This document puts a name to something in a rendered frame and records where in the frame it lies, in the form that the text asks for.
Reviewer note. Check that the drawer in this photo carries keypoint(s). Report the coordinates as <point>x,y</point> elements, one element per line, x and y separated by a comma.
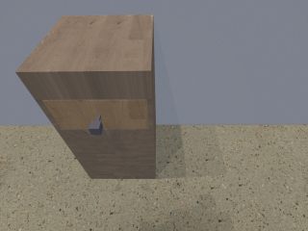
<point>115,113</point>

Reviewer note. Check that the cabinet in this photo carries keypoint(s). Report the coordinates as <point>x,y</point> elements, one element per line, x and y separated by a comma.
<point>99,57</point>

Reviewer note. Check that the handle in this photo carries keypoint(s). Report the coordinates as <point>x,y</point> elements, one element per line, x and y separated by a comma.
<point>96,126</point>

